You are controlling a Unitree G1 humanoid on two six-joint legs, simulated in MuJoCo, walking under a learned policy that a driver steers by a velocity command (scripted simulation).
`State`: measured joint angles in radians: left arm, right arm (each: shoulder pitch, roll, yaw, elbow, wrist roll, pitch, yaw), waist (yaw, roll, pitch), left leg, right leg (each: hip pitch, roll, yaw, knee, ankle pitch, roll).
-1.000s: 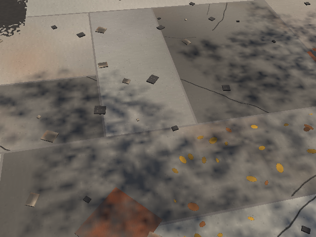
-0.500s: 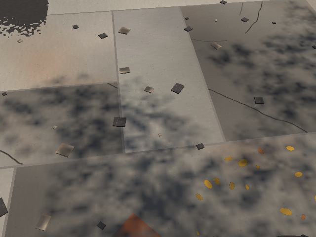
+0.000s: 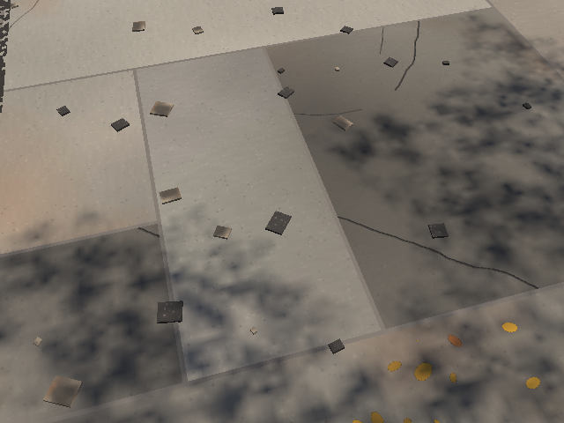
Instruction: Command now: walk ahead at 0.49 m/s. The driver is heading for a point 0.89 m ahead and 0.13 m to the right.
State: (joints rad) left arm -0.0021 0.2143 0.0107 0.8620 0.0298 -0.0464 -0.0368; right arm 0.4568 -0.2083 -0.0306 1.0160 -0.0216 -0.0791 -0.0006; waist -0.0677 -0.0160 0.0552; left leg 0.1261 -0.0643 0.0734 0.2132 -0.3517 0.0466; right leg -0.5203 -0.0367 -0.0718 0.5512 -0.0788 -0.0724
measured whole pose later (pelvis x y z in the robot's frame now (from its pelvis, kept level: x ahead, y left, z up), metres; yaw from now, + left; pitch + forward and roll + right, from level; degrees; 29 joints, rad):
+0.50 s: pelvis +0.28 -0.01 +0.00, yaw +1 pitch +1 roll -2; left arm 0.43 0.19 0.03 1.08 0.02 -0.09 0.00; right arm 0.04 -0.21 -0.03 0.86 -0.03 -0.03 0.03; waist 0.06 0.03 0.05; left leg -0.56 0.07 0.07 0.61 -0.06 0.05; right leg 0.11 0.08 -0.08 0.18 -0.30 -0.06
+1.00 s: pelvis +0.49 +0.02 +0.00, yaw -4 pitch -1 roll +1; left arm 0.17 0.18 0.03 0.95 0.03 -0.02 0.00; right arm 0.27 -0.19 -0.03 1.00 -0.01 -0.03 -0.06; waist 0.00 -0.02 0.10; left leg -0.10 -0.04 0.20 0.45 -0.33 0.08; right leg -0.45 0.01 -0.08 0.65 -0.17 -0.06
